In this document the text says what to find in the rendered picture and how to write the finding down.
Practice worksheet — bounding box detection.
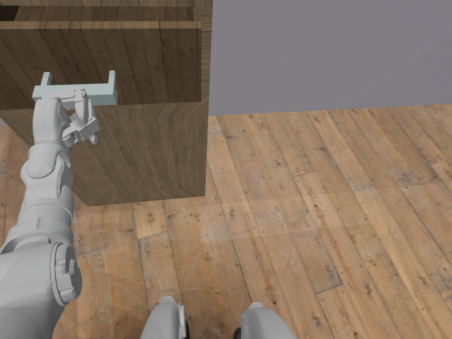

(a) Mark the robot left thigh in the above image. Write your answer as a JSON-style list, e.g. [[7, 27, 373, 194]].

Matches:
[[140, 302, 186, 339]]

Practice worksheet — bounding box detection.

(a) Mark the robot right thigh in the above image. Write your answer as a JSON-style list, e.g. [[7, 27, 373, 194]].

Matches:
[[240, 307, 297, 339]]

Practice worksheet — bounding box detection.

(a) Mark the left robot forearm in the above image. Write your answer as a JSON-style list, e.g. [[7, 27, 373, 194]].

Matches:
[[0, 143, 74, 254]]

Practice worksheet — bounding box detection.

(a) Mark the left robot hand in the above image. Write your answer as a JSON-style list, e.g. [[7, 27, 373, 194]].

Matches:
[[32, 86, 100, 153]]

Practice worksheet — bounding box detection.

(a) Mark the robot left upper arm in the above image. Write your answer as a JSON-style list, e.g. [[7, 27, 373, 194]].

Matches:
[[0, 242, 83, 339]]

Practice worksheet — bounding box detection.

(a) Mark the drawer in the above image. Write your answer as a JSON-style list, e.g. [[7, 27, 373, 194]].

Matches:
[[0, 6, 201, 110]]

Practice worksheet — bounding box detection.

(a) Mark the robot thigh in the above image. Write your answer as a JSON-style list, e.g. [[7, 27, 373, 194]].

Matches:
[[240, 307, 297, 339], [140, 302, 186, 339]]

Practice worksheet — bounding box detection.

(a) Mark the cabinet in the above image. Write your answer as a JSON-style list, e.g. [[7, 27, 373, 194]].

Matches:
[[0, 0, 213, 207]]

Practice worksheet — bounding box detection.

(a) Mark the handle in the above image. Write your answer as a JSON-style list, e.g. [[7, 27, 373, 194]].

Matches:
[[32, 71, 118, 106]]

